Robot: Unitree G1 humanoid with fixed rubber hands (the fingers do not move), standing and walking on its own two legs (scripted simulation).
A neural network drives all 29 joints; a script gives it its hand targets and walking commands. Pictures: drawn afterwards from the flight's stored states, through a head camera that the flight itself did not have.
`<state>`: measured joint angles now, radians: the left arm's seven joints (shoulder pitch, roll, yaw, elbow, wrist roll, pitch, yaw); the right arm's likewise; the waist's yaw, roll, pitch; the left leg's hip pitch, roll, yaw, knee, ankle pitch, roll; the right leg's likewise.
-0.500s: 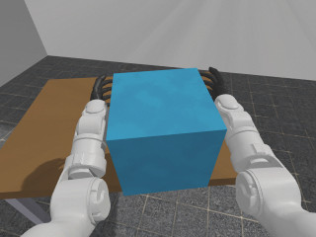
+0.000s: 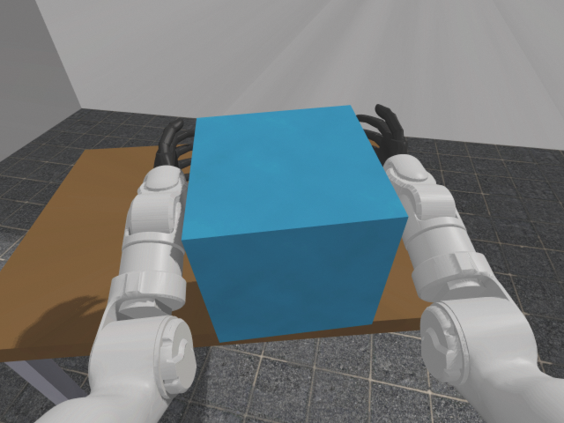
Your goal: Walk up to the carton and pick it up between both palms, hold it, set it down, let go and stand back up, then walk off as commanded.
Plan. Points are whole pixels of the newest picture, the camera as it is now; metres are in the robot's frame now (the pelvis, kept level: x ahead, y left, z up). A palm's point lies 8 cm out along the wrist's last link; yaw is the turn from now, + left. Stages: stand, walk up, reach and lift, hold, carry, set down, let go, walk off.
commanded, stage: reach and lift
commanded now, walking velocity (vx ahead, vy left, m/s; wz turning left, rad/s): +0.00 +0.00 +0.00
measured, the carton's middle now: (285, 222) +0.36 +0.02 +0.15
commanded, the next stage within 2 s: hold in 0.38 s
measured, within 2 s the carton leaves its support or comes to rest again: neither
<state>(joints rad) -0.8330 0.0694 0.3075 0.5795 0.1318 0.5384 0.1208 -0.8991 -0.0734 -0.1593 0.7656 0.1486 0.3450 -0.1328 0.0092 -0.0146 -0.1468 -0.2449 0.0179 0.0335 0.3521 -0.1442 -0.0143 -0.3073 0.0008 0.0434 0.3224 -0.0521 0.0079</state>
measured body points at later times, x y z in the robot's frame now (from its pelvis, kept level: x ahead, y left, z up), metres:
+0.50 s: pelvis +0.00 +0.00 +0.00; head -0.04 +0.00 +0.45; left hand +0.41 +0.18 +0.22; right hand +0.43 -0.13 +0.23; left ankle +0.02 +0.13 -0.75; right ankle +0.07 -0.12 -0.75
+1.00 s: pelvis +0.00 +0.00 +0.00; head -0.06 +0.00 +0.45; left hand +0.40 +0.17 +0.25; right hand +0.41 -0.14 +0.25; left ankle +0.02 +0.13 -0.75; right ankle +0.07 -0.12 -0.75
